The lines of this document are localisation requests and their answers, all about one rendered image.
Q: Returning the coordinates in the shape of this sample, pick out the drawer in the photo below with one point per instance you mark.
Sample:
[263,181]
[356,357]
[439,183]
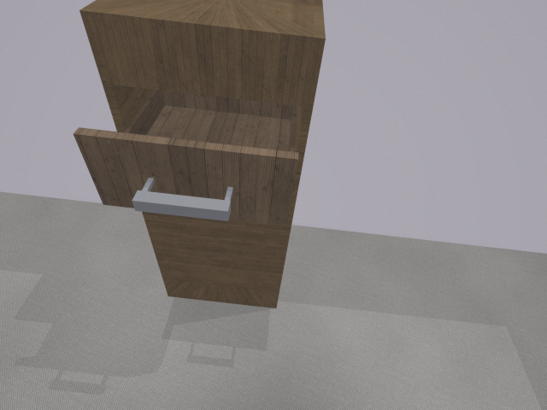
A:
[197,145]

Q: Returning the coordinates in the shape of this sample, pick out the handle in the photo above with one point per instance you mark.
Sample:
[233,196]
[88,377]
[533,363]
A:
[188,206]

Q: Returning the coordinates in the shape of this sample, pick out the cabinet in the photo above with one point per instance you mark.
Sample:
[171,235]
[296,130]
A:
[258,50]

